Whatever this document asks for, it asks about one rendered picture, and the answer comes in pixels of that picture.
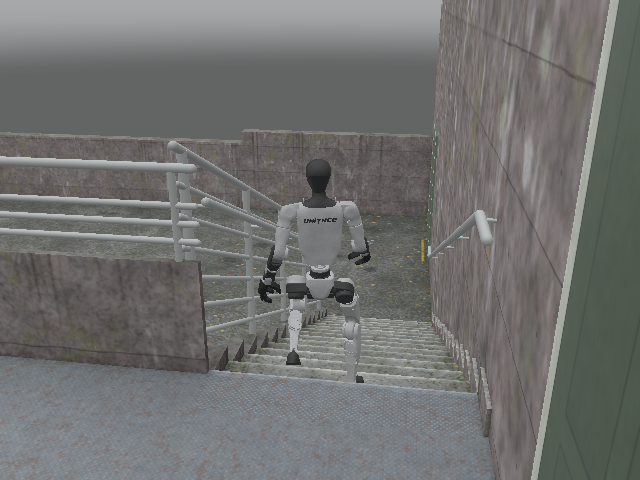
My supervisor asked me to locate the robot right forearm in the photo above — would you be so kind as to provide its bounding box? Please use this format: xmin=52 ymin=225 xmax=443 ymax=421
xmin=358 ymin=237 xmax=369 ymax=257

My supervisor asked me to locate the robot right hand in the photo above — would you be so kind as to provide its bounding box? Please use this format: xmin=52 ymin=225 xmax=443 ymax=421
xmin=348 ymin=251 xmax=371 ymax=265

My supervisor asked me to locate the left robot upper arm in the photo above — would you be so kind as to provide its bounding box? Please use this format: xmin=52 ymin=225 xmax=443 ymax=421
xmin=272 ymin=203 xmax=299 ymax=261

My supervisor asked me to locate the right robot upper arm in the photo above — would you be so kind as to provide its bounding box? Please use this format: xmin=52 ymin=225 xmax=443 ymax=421
xmin=340 ymin=201 xmax=367 ymax=252

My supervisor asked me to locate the robot left foot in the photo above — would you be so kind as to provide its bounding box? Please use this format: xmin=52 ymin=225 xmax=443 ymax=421
xmin=286 ymin=350 xmax=301 ymax=365

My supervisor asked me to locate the robot left forearm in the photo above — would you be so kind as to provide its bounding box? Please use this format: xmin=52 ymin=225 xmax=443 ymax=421
xmin=261 ymin=245 xmax=282 ymax=285

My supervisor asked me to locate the robot left hand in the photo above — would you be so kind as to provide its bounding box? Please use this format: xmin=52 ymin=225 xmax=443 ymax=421
xmin=258 ymin=279 xmax=281 ymax=303

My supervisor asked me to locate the left robot thigh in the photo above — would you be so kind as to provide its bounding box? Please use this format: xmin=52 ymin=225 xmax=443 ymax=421
xmin=286 ymin=275 xmax=307 ymax=313

